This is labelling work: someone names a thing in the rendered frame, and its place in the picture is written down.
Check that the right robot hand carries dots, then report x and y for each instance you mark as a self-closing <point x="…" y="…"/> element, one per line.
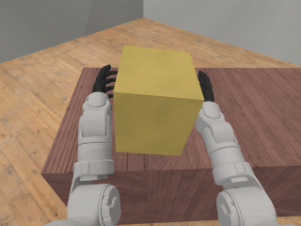
<point x="206" y="86"/>

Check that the right robot upper arm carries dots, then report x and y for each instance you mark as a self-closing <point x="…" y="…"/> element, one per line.
<point x="245" y="206"/>

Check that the carton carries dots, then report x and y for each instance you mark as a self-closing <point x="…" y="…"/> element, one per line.
<point x="157" y="98"/>

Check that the left robot upper arm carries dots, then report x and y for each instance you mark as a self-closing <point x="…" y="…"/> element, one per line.
<point x="92" y="205"/>

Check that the right robot forearm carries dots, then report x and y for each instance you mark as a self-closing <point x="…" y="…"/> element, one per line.
<point x="230" y="169"/>

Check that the pedestal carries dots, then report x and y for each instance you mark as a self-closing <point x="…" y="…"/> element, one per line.
<point x="263" y="107"/>

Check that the left robot forearm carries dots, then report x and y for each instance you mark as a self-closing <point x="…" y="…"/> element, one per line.
<point x="94" y="158"/>

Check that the left robot hand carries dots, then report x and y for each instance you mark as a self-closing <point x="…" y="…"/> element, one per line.
<point x="101" y="81"/>

